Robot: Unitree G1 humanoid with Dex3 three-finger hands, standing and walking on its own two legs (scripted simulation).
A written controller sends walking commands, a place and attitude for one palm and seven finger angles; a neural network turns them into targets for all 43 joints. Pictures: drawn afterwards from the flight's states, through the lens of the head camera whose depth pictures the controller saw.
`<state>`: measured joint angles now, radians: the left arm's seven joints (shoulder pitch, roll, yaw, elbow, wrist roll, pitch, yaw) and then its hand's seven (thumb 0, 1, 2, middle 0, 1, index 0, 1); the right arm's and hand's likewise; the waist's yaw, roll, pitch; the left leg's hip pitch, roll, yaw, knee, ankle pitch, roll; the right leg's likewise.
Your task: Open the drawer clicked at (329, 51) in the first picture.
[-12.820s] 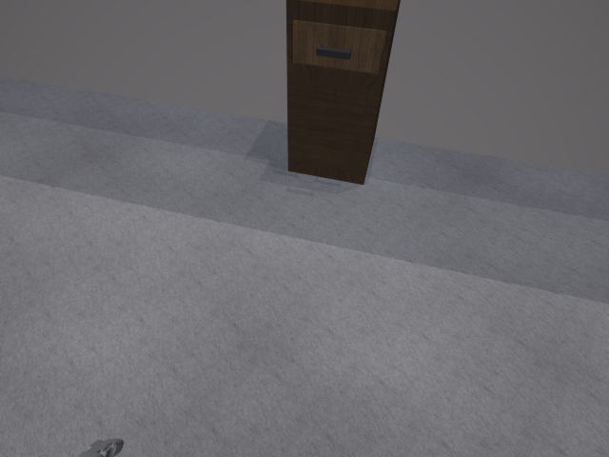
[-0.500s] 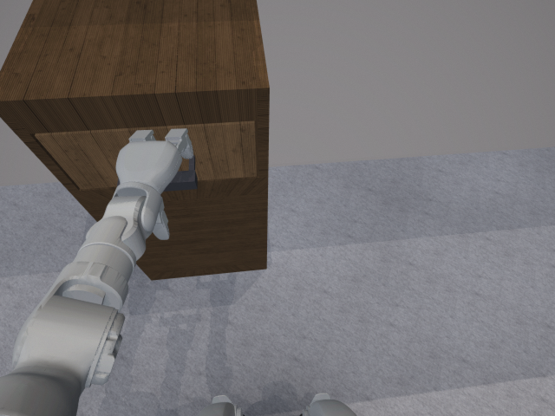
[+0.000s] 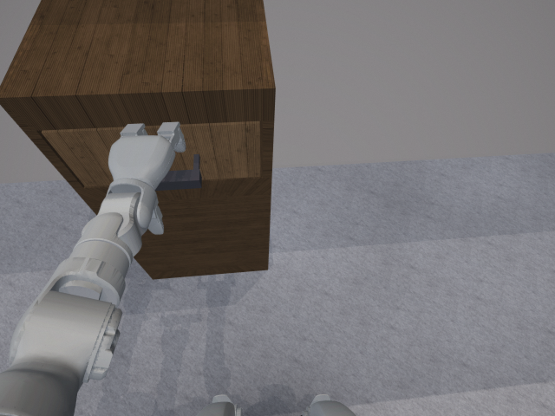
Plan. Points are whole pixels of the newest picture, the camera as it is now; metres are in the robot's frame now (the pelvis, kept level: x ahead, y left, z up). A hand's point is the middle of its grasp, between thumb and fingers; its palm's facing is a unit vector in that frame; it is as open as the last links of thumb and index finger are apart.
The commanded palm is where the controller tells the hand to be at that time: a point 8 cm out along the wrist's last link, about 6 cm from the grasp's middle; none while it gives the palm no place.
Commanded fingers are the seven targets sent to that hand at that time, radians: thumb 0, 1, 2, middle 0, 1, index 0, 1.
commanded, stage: move the hooked fingers above the handle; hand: left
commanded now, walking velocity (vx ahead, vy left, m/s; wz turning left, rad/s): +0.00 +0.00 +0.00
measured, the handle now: (164, 171) +0.54 +0.18 -0.06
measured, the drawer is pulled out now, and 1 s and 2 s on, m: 0.00 0.00 0.00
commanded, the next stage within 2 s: lower the fingers behind the handle in 1.44 s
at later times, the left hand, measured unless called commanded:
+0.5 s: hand (158, 177) +0.49 +0.17 +0.00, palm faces -0.05 -0.08 -1.00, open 13.9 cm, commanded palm +0.46 +0.18 +0.06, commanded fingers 0.00 -0.50 0.30 -0.30 -1.20 -0.30 -1.20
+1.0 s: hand (161, 178) +0.48 +0.17 +0.01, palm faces -0.03 -0.05 -1.00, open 13.9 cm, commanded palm +0.46 +0.18 +0.06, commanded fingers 0.00 -0.50 0.30 -0.30 -1.20 -0.30 -1.20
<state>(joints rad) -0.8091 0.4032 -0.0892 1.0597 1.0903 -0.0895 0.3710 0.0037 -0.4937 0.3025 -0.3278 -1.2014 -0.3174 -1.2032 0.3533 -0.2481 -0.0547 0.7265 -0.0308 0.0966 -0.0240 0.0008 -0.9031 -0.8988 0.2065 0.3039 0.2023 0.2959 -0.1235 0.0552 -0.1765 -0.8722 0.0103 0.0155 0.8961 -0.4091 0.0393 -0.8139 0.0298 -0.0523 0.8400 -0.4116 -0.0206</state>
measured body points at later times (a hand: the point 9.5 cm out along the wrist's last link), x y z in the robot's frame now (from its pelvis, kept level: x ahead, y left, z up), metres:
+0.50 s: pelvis +0.01 +0.00 +0.00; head +0.10 +0.00 +0.44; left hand +0.48 +0.17 +0.06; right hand +0.00 -0.26 -0.13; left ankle +0.00 +0.09 -0.69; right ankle -0.02 -0.11 -0.69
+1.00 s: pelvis +0.00 +0.00 +0.00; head +0.10 -0.01 +0.44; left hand +0.48 +0.17 +0.06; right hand +0.01 -0.28 -0.13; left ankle +0.00 +0.09 -0.69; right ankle -0.02 -0.11 -0.69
